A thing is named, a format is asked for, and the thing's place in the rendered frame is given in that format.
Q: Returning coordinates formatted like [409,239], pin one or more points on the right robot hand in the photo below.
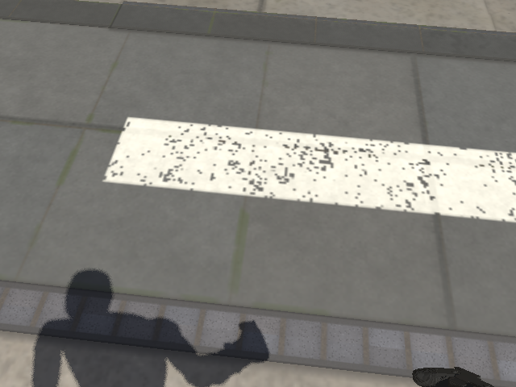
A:
[447,377]

